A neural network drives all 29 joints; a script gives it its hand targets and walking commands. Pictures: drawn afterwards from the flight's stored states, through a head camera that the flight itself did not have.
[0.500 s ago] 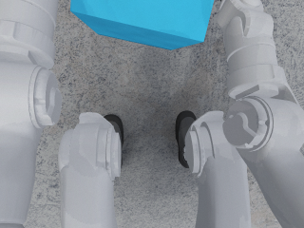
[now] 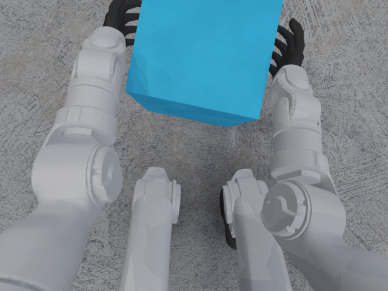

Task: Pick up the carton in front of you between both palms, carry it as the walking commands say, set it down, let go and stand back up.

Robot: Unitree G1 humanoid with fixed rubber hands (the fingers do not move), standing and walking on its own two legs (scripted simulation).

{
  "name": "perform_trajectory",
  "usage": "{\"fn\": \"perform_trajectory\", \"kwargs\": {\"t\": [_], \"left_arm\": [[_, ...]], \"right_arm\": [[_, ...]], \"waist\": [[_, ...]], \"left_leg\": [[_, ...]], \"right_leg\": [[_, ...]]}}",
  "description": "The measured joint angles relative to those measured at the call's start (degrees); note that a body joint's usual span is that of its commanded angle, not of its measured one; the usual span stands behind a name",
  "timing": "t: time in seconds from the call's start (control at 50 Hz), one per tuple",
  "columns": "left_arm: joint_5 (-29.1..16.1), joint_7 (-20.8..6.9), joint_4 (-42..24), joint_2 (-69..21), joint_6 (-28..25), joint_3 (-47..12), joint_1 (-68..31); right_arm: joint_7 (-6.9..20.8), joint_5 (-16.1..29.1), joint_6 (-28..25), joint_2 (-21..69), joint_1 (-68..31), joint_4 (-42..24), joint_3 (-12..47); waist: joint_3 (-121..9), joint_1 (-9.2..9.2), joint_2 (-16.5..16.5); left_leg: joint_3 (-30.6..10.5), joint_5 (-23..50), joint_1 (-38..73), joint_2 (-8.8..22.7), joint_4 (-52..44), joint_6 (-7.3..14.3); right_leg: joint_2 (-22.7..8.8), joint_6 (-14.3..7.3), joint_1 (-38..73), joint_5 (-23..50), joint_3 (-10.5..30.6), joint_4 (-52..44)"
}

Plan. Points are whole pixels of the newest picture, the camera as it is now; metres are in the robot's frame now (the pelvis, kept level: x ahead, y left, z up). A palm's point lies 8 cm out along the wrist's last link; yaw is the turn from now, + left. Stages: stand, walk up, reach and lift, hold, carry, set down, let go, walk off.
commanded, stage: reach and lift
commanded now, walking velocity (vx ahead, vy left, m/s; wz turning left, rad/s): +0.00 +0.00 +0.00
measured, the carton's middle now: (199, 66) +0.53 +0.03 -0.16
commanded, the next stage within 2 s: none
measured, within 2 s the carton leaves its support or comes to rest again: neither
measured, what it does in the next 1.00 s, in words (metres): rises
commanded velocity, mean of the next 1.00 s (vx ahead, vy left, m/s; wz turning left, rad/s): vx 0.00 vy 0.00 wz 0.00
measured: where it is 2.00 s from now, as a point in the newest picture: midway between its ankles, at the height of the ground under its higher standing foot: (193, 227)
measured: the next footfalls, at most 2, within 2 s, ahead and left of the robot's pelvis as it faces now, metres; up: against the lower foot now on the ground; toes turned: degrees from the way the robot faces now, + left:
none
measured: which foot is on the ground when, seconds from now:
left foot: down 0.00-1.00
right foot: down 0.00-1.00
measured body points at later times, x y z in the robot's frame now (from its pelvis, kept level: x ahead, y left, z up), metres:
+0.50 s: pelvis +0.03 +0.00 +0.11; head +0.26 +0.04 +0.50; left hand +0.51 +0.17 +0.05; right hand +0.50 -0.13 +0.06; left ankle +0.12 +0.13 -0.41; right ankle +0.12 -0.14 -0.41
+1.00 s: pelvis +0.07 -0.01 +0.25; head +0.19 +0.01 +0.68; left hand +0.45 +0.16 +0.21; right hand +0.46 -0.14 +0.22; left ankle +0.12 +0.13 -0.41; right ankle +0.12 -0.14 -0.41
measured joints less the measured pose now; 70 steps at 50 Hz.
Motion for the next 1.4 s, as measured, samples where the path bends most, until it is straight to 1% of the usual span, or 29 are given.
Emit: {"fn": "perform_trajectory", "kwargs": {"t": [0.06,0.16,0.36,0.54,0.8,1.1,1.24,1.4], "left_arm": [[2.27,-0.46,-0.86,-1.42,0.13,2.2,1.34],[3.59,-0.45,-4.54,-3.64,0.75,3.77,4.32],[1.64,0.55,-13.15,-7.23,3.05,2.83,14.06],[0.89,1.54,-15.24,-10.51,2.43,2.63,23.71],[1.72,1.88,-17.11,-14.63,0.22,3.79,35.71],[1.98,1.88,-22.65,-18.33,0.04,2.22,50.12],[1.57,2.2,-26.22,-19.86,1.92,0.66,56.95],[1.19,3.6,-32.09,-21.48,7.48,-2.28,63.25]], "right_arm": [[0.85,-1.86,0.64,0.54,0.86,-0.82,-0.89],[1.66,-2.35,1.59,0.8,2.79,-3.15,-0.36],[2.3,-0.73,2.68,1.45,10.18,-6.82,3.48],[2.79,-0.04,1.69,2.08,18.62,-6.1,6.28],[3.83,-1.24,-0.09,3.33,28.26,-4.73,9.01],[5.07,-2.36,-0.18,5.15,40.59,-7.28,13.24],[5.72,-2.66,1.91,5.26,46.4,-9.52,16.08],[6.75,-2.4,7.49,3.76,50.98,-12.99,20.13]], "waist": [[-1.61,-0.13,0.21],[-3.44,-0.12,0.06],[-7.42,0.05,-0.34],[-11.0,0.11,0.14],[-12.1,0.57,0.41],[-9.57,0.94,0.56],[-8.25,1.21,0.89],[-6.43,1.75,1.14]], "left_leg": [[-0.02,1.14,1.65,0.04,-3.36,0.04],[0.2,2.17,4.26,0.27,-7.69,0.15],[0.07,1.82,12.19,0.32,-14.81,0.11],[-0.38,1.43,23.96,0.46,-22.83,0.35],[-0.46,3.5,44.11,1.22,-37.76,0.79],[-1.43,8.5,71.83,2.25,-59.17,1.14],[-1.74,11.58,86.43,2.89,-70.31,1.43],[-1.64,15.01,102.95,3.59,-81.75,1.79]], "right_leg": [[0.16,-0.15,1.51,1.16,0.33,-3.22],[0.48,-0.09,3.83,2.37,1.07,-7.34],[0.21,-0.78,11.45,2.08,1.68,-14.07],[-0.22,-1.66,23.1,1.78,2.03,-21.99],[-0.63,-2.83,42.65,4.15,3.43,-36.37],[-1.92,-4.33,70.04,9.18,4.18,-57.35],[-2.72,-4.82,84.56,12.27,4.52,-68.4],[-3.6,-5.15,100.81,15.64,5.06,-79.47]]}}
